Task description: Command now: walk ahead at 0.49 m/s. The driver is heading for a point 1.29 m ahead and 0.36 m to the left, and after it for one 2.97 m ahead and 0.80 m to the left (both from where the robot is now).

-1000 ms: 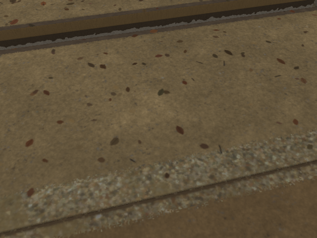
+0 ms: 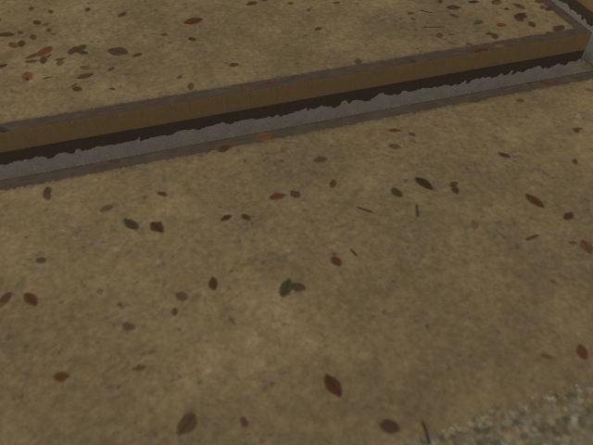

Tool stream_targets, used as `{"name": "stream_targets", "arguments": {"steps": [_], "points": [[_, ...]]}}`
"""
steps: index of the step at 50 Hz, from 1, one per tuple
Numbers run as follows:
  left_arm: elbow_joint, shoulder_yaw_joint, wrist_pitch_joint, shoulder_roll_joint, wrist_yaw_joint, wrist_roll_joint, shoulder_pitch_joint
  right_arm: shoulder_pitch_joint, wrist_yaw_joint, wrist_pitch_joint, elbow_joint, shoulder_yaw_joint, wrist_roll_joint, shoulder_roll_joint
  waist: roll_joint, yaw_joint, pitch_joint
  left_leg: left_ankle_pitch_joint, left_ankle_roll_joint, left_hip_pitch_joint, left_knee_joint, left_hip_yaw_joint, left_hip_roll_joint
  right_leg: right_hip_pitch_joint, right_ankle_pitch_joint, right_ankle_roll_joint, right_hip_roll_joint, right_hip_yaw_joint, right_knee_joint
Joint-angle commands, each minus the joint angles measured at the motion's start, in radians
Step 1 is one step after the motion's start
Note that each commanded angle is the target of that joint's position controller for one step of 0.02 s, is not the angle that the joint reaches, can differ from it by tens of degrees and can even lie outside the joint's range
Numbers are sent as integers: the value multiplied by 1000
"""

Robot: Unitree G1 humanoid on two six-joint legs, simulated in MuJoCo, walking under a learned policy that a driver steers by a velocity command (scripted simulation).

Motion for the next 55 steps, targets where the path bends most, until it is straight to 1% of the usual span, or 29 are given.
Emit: {"name": "stream_targets", "arguments": {"steps": [1, 6, 9, 11, 12, 13, 14, 15, 16, 17, 18, 19, 20, 22, 25, 31, 36, 38, 40, 41, 42, 43, 44, 45, 46, 47, 49, 51, 55], "points": [[-55, 2, -6, 24, -5, 4, -31, -24, -20, -9, -61, -22, 6, -143, 77, 28, 71, 199, 143, -71, -141, -168, 270, -2, 161, 14, -4, -9, -196], [-106, -9, -13, 22, -30, -10, -202, 80, -26, 4, -28, -27, 21, -166, 86, -34, 99, 160, 121, 62, -111, -150, 293, 19, 200, 13, 47, -44, -418], [-139, -9, -24, 35, -52, -13, -249, 104, -31, 21, -13, -34, 22, -172, 96, -29, 108, 210, 109, 173, -48, -165, 343, 8, 106, -18, 61, -41, -481], [-133, 4, -31, 66, -59, -13, -186, 77, -34, 31, -20, -40, 21, -189, 121, 19, 65, 391, 88, 196, 36, -156, 348, 133, 34, -48, 97, -67, -512], [-105, 21, -33, 96, -58, -12, -82, 52, -33, 37, -27, -40, 18, -191, 130, 79, 1, 565, 70, 182, 154, -127, 319, 284, 26, -71, 134, -97, -526], [-47, 49, -33, 150, -51, -12, 109, 36, -32, 40, -40, -30, 9, -167, 118, 162, -114, 612, 41, 90, 370, -85, 262, 543, 50, -107, 132, -85, -516], [-12, 70, -27, 243, -40, 1, 303, 51, -32, 34, -71, -11, -12, -129, -34, 206, -281, 273, 4, -143, 726, -30, 182, 864, 57, -179, -91, 186, -508], [5, 71, -25, 270, -51, 13, 327, 186, -17, 8, -59, 24, 10, 8, -297, 126, -401, -392, -41, -515, 1015, -106, 10, 1147, -134, -333, -273, 670, -667], [-5, 45, -28, 164, -51, 4, 285, 109, -14, -16, -55, -4, 35, -120, -163, 152, -316, -390, -19, -622, 1118, -210, 74, 1084, -199, -282, -234, 659, -715], [-25, 31, -28, 122, -47, -1, 186, 3, -13, -29, -90, -18, 50, -168, -103, 134, -174, -288, -5, -658, 1109, -180, 125, 933, -113, -233, -201, 486, -729], [-42, 22, -28, 103, -49, 3, 99, -46, -22, -29, -99, -20, 44, -162, 1, 97, -109, -194, -10, -603, 1062, -155, 177, 777, 17, -211, -164, 365, -757], [-46, 15, -29, 77, -54, 8, 59, -67, -28, -20, -102, -28, 28, -151, 24, 69, -58, -144, -17, -561, 1003, -146, 205, 667, 90, -199, -122, 277, -789], [-37, 8, -31, 57, -57, 17, 53, -41, -28, -6, -101, -30, 24, -128, -4, 37, -51, -110, -18, -504, 965, -152, 229, 610, 111, -190, -96, 222, -819], [-11, 10, -35, 60, -58, 14, 84, -14, -30, 17, -94, -29, 23, -90, -14, 18, -30, -89, -30, -478, 914, -134, 235, 558, 169, -202, -72, 157, -858], [15, 21, -33, 104, -40, 15, 134, -115, -34, 29, -134, -36, 13, -97, 0, 28, 20, 18, -55, -580, 790, -126, 247, 559, 217, -208, -72, 106, -893], [51, 21, -16, 121, -17, 3, 224, -332, -21, 18, -198, -30, 14, -75, -9, 89, 65, 263, -65, -586, 449, -84, 208, 609, 160, -165, -38, 24, -919], [97, 28, 2, 129, -10, -5, 295, -458, 4, 7, -248, -23, 25, -79, -16, 120, 108, 207, -42, -615, 321, -77, 184, 758, 157, -159, -95, 26, -868], [101, 36, 11, 143, -5, -7, 279, -452, 17, 0, -257, -25, 27, -92, -27, 99, 97, 137, -17, -591, 293, -67, 173, 813, 221, -145, -121, 18, -824], [92, 43, 18, 161, -1, -4, 237, -366, 23, -2, -240, -41, 28, -127, -51, 46, 31, 81, 18, -429, 285, -22, 124, 826, 471, -118, -114, -24, -721], [87, 41, 23, 155, 1, -1, 216, -243, 21, 1, -203, -61, 26, -156, -47, -20, -43, 84, 44, -257, 275, 10, 81, 800, 623, -94, -77, -68, -571], [74, 32, 26, 133, 4, 9, 214, -70, 16, 5, -151, -87, 26, -208, -9, -85, -147, 109, 81, -1, 289, -42, 103, 675, 580, -58, -25, -117, -341], [47, 5, 11, 53, -4, 27, 303, 72, 9, 12, -132, -112, 11, -309, 202, -66, -290, 47, 221, 387, 267, -463, 341, 297, 186, 9, 97, -147, 50], [54, -12, -22, 13, -17, 18, 320, 87, 12, 16, -126, -101, 24, -285, 322, -49, -373, -94, 321, 532, 69, -857, 458, 48, -435, 33, 219, -25, 281], [30, 7, -52, 98, -27, -13, 235, 21, 13, 14, -140, -83, 25, -223, 250, -55, -263, -161, 265, 457, 47, -780, 422, -68, -409, 3, 149, 62, 362], [-1, 11, -67, 126, -26, -29, 140, -62, 10, 12, -168, -73, 20, -184, 173, -40, -153, -100, 225, 311, 39, -630, 382, -82, -320, -15, 101, 45, 333], [-9, 17, -69, 126, -18, -17, 100, -132, 12, 10, -186, -64, 12, -159, 76, -3, -78, 5, 203, 146, 15, -520, 343, -34, -242, -15, 61, 32, 250], [-21, 30, -47, 117, -6, 10, 101, -175, 11, 8, -202, -50, 1, -121, 74, 56, -43, 118, 184, -26, -31, -429, 288, 93, -185, -4, 22, 37, 126], [-35, 30, -26, 88, 2, 18, 102, -146, 2, 7, -200, -58, 11, -151, 95, 70, -25, 154, 199, -93, -62, -384, 269, 118, -160, 21, 26, 23, 41], [-95, 32, -15, 81, 10, 20, -58, -55, -27, 10, -187, -69, 17, -188, 96, 30, 26, 135, 173, -117, -83, -341, 236, 63, 59, 61, 56, 19, -223]]}}
Keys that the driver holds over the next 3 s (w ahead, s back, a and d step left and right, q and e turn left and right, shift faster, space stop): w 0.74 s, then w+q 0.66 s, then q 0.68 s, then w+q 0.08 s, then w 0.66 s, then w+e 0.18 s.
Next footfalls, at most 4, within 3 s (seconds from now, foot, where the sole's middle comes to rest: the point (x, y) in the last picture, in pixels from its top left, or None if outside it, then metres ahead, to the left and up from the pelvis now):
0.26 right None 0.34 -0.15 -0.78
0.84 left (259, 392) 0.65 0.08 -0.78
1.36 right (315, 283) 0.96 -0.07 -0.78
1.82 left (210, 281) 0.98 0.21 -0.78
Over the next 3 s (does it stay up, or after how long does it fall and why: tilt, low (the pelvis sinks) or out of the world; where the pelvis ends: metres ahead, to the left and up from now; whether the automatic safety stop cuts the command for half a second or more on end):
stays up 1.09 0.31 0.00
